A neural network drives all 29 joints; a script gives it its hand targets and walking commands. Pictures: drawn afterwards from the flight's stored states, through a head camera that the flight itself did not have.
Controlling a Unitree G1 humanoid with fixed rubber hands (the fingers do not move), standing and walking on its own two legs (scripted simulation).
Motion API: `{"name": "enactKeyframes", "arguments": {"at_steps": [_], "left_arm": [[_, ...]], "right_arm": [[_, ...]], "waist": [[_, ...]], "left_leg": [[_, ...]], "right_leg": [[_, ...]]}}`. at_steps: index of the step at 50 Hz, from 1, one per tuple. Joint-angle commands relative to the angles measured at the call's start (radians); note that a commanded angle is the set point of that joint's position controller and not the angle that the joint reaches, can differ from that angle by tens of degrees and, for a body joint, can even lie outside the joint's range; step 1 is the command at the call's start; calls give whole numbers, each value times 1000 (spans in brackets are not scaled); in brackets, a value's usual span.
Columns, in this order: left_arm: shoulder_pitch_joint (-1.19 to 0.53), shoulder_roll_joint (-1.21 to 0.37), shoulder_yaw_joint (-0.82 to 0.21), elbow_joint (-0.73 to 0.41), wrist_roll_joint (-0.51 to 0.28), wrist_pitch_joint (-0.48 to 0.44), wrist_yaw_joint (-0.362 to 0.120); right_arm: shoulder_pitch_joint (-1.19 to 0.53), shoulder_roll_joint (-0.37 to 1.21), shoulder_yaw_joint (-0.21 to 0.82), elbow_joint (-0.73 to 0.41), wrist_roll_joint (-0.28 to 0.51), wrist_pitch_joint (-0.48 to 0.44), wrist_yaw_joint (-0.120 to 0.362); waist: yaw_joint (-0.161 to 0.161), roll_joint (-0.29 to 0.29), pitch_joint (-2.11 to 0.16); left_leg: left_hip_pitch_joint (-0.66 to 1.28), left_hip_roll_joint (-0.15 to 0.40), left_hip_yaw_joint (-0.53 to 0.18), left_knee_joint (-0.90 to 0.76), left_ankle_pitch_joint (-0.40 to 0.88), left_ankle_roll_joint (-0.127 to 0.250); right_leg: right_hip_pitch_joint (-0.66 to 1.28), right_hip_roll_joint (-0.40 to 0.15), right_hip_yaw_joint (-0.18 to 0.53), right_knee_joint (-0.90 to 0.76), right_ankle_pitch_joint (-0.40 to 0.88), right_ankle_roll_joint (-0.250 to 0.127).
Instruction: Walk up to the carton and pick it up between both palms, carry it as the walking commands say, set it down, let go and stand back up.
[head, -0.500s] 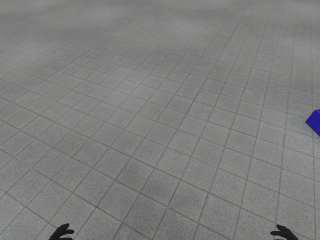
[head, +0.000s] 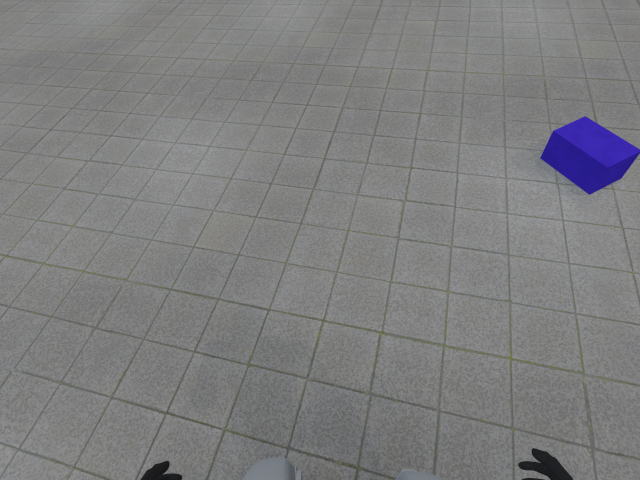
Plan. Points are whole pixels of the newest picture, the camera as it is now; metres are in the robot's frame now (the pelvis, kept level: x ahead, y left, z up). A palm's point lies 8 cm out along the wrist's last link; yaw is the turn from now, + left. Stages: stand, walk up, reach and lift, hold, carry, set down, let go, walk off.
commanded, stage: walk up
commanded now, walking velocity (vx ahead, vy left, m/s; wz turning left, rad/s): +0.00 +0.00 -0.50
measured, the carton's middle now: (587, 154) +1.35 -0.95 -0.69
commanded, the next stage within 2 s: none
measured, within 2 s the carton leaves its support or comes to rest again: neither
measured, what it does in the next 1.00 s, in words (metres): walks ahead, turning right: left foot, then right foot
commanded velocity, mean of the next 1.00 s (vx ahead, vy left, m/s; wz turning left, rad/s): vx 0.49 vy -0.04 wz -0.46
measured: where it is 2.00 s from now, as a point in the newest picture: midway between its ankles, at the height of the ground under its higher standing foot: (496, 303)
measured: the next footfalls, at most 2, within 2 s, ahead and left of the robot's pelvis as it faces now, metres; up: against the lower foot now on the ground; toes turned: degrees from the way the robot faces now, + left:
left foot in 0.30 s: +0.03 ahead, +0.12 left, +0.00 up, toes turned -4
right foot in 0.64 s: +0.23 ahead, -0.27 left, +0.00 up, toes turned -26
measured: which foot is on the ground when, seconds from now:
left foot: up 0.00-0.28, down 0.30-0.66, up 0.68-1.00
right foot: down 0.00-0.30, up 0.32-0.62, down 0.64-1.00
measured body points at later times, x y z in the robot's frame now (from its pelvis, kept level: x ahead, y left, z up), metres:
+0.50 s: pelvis +0.07 -0.04 +0.02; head +0.10 -0.03 +0.47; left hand +0.30 +0.17 -0.10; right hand -0.05 -0.30 -0.10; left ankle -0.01 +0.12 -0.72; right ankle +0.10 -0.20 -0.66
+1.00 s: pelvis +0.30 -0.18 +0.02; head +0.32 -0.18 +0.47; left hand +0.39 +0.06 -0.13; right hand +0.38 -0.47 -0.08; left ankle +0.47 -0.11 -0.69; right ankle +0.19 -0.25 -0.72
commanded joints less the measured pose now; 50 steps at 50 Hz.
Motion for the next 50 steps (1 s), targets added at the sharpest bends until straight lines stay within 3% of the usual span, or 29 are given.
{"name": "enactKeyframes", "arguments": {"at_steps": [1, 4, 5, 6, 10, 12, 13, 14, 15, 16, 17, 18, 19, 21, 24, 27, 30, 31, 32, 33, 34, 35, 36, 37, 39, 40, 44, 47, 50], "left_arm": [[8, 194, 51, -60, -6, -15, 28], [44, 147, 45, -61, -10, -26, 28], [52, 158, 67, -48, -6, -22, 6], [1, 164, 76, -61, -4, -13, -9], [57, 181, 74, -42, 1, -25, -14], [-7, 190, 77, -48, -4, -22, -14], [-60, 186, 78, -56, -10, -20, -14], [-112, 163, 74, -66, -14, -20, -15], [-129, 78, 47, -85, -8, -26, -16], [-130, 32, 34, -124, 24, -35, -19], [-166, 67, 43, -136, 18, -35, -27], [-158, 92, 51, -115, 18, -36, -42], [-136, 99, 53, -95, 15, -37, -55], [-121, 88, 51, -72, 10, -37, -64], [-220, 55, 33, -111, -7, -35, -75], [-287, 42, 26, -125, -4, -38, -80], [-192, 59, 30, -94, 7, -48, -63], [-109, 75, 38, -70, 13, -55, -52], [30, 120, 59, -28, 25, -67, -37], [195, 196, 94, 11, 42, -79, -24], [326, 289, 113, 31, 34, -79, -10], [317, 278, 107, 32, 11, -72, 0], [253, 247, 95, 16, 7, -79, 8], [164, 188, 79, 12, 7, -85, 12], [57, 125, 61, -1, 8, -95, 13], [56, 119, 56, 2, 10, -103, 12], [91, 102, 52, 25, 15, -116, 11], [129, 107, 52, 39, 12, -117, 10], [150, 102, 53, 45, 3, -105, 3]], "right_arm": [[-1, -107, -39, -68, 3, -12, -3], [23, -89, -46, -56, 3, -10, 6], [51, -91, -36, -41, 0, -26, 11], [8, -84, -30, -46, 0, -29, 13], [-9, -54, -18, -31, 13, -56, 9], [110, -52, -20, 0, 18, -71, 1], [220, -50, -22, 32, 19, -78, -6], [356, -62, -28, 76, 18, -85, -19], [436, -131, -40, 102, 6, -94, -36], [380, -193, -41, 74, -12, -99, -47], [277, -216, -42, 39, 5, -104, -38], [238, -188, -31, 24, 6, -113, -29], [208, -157, -21, 13, 6, -126, -18], [228, -118, -15, 21, 4, -147, -3], [298, -106, -27, 39, 0, -154, 7], [364, -124, -48, 44, 3, -146, 7], [391, -158, -56, 46, 7, -130, 10], [384, -168, -54, 42, 10, -125, 13], [362, -158, -44, 24, 8, -125, 19], [320, -122, -26, -25, 6, -133, 21], [292, -29, 12, -88, 15, -146, 29], [220, -51, 3, -116, 15, -153, 24], [177, -70, -10, -127, 18, -156, 22], [180, -57, -16, -114, 24, -156, 23], [240, -41, -27, -95, 12, -135, 37], [238, -31, -28, -93, 5, -120, 42], [64, 5, -10, -117, 7, -100, 60], [-35, 7, -1, -122, 7, -102, 69], [-12, -22, -9, -99, 9, -111, 55]], "waist": [[1, -150, -143], [-9, -146, -170], [9, -252, -233], [2, -312, -154], [5, -181, -106], [-53, -171, -114], [-112, -144, -109], [-180, -91, -103], [-209, 135, -66], [-153, 197, -45], [-126, 147, 9], [-92, 74, 36], [-73, 67, 41], [-67, 108, 47], [-76, 137, 89], [-86, 172, 78], [-59, 179, -42], [-29, 151, -117], [27, 109, -218], [112, -12, -303], [122, -316, -372], [108, -208, -351], [84, -149, -288], [41, -89, -219], [-30, -111, -171], [-42, -142, -161], [-27, -162, -53], [-20, -157, -32], [-40, -181, -76]], "left_leg": [[-120, 0, -77, 153, 85, 2], [-70, -24, -49, 113, 132, 7], [-40, -11, -8, 27, 146, -3], [-45, -18, 28, -54, 112, -28], [87, -54, 36, -287, 55, -30], [273, -90, 64, -419, 62, -15], [437, -97, 87, -555, 127, 0], [640, -58, 67, -699, 188, 27], [723, 165, -188, -839, 59, 68], [609, 405, -465, -861, -107, 115], [517, 500, -551, -930, -250, 194], [459, 444, -455, -924, -210, 181], [427, 374, -329, -902, -107, 153], [384, 281, -154, -882, 41, 109], [334, 230, 18, -854, 282, 75], [344, 236, 98, -796, 529, 73], [395, 239, 135, -584, 843, 88], [390, 224, 161, -431, 941, 84], [275, 183, 183, -198, 979, 68], [-18, 125, 148, 83, 654, 38], [-283, -36, 94, 338, -24, 15], [-343, 26, -56, 426, -48, 30], [-340, 65, -72, 429, -2, 37], [-285, 99, -69, 354, 66, 33], [-123, 109, -43, 209, 120, 27], [-89, 98, -27, 161, 140, 21], [-80, 76, 6, -140, 275, -4], [-26, 44, 46, -295, 374, -18], [116, 35, 46, -367, 387, -24]], "right_leg": [[193, -257, 386, -369, 338, -98], [197, -197, 321, -361, 286, -76], [198, -148, 308, -432, -212, -88], [129, -144, 307, -471, -333, -83], [98, -154, 409, -522, -287, -108], [4, -115, 402, -516, -289, -80], [-96, -70, 363, -468, -289, -31], [-239, -11, 305, -360, -261, 32], [-402, 57, 218, -83, -199, 68], [-499, 25, 136, 149, -100, 61], [-554, -40, 132, 265, -95, 80], [-526, -61, 148, 344, -29, 84], [-489, -62, 134, 390, 39, 82], [-411, -66, 73, 395, 107, 85], [-309, -57, -4, 220, 141, 97], [-211, -38, -85, 37, 113, 74], [-54, 34, -169, -42, 28, 34], [59, 57, -194, -90, 29, 11], [283, 45, -161, -97, 9, -36], [557, -95, 61, -101, -50, -81], [680, -392, 592, -317, -88, -156], [637, -420, 637, -372, -19, -186], [545, -401, 567, -361, 78, -197], [421, -351, 448, -348, 192, -178], [214, -278, 299, -364, 227, -125], [166, -268, 277, -383, 229, -119], [88, -227, 231, -495, 91, -107], [91, -219, 202, -536, 85, -96], [98, -168, 157, -488, 30, -60]]}}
